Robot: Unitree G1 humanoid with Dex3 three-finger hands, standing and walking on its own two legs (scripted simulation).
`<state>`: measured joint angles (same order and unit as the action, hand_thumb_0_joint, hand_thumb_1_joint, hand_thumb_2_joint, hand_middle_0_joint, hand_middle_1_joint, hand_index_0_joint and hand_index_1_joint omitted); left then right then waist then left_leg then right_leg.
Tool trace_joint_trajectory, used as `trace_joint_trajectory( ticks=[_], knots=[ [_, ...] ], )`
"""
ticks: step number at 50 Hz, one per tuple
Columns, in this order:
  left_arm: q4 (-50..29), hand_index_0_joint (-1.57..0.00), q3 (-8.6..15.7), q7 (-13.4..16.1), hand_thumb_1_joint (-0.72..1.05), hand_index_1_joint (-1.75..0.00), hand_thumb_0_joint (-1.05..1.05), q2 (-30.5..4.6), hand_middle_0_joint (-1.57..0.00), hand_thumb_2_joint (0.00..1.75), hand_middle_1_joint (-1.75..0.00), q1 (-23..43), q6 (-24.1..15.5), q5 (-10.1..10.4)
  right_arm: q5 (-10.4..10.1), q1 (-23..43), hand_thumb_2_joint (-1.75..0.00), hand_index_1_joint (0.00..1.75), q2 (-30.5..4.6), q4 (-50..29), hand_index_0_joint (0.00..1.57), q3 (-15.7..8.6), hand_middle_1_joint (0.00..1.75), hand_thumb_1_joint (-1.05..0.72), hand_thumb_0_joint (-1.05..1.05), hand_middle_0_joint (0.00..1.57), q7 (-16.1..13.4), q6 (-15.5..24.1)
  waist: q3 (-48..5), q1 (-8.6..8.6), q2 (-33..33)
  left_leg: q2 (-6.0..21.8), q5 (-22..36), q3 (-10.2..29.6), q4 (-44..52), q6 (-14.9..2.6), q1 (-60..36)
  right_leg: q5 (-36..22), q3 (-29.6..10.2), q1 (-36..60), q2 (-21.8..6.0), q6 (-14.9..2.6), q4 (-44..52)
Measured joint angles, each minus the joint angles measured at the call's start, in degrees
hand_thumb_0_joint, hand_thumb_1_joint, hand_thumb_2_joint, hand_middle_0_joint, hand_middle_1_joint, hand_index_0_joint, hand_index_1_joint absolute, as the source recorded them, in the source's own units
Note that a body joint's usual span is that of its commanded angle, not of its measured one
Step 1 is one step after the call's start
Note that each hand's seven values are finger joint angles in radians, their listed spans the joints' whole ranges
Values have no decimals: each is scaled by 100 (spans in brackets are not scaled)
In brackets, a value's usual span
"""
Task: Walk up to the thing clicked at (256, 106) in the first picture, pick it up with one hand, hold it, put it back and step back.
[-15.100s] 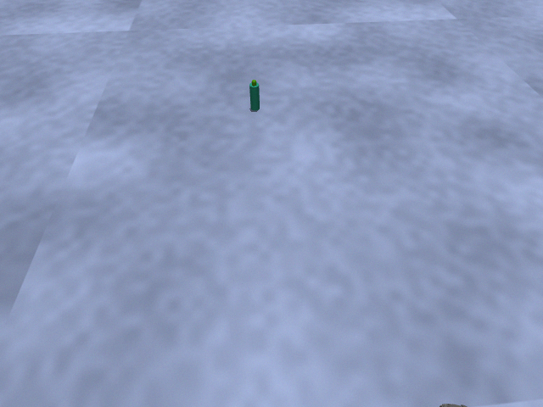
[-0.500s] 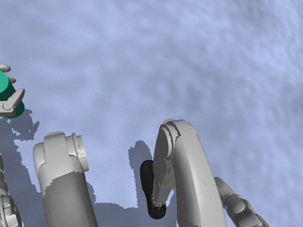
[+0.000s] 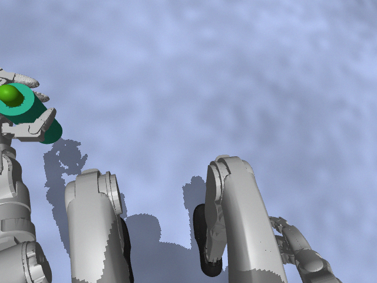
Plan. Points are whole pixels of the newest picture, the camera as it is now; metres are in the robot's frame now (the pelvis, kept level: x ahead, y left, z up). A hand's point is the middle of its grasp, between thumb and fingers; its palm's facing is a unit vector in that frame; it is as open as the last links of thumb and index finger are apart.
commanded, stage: settle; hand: left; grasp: from the side
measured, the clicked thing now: (30, 115) +0.43 +0.28 -0.07
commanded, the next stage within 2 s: lift in 0.62 s
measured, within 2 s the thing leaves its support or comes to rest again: neither
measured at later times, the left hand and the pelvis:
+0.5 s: hand (22, 103) +0.43 +0.26 -0.01, palm faces +0.19 -0.98 -0.06, open 8.1 cm; pelvis +0.00 +0.00 +0.03, yaw +2 degrees
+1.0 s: hand (20, 103) +0.42 +0.26 +0.02, palm faces +0.16 -0.98 -0.07, open 8.1 cm; pelvis +0.00 +0.00 +0.05, yaw +3 degrees
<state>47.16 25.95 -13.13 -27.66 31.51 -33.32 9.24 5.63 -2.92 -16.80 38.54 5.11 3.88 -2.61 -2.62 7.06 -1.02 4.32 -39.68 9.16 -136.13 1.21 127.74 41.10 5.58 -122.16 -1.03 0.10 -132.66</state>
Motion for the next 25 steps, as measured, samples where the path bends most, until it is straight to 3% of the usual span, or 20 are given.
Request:
trace_joint_trajectory(
  ticks=[25],
  knots=[
    [101,-85,-17,20,-21,-110,3,277,-84,118,-110,127,164,-163,-112,-209,-90,30,105,112,20,-267,30,-91,0,20,-130,178,-309,-49,68,-3,97,-260,578,-19,-356,-40,-175,250,-48,-13,433]
  ],
)
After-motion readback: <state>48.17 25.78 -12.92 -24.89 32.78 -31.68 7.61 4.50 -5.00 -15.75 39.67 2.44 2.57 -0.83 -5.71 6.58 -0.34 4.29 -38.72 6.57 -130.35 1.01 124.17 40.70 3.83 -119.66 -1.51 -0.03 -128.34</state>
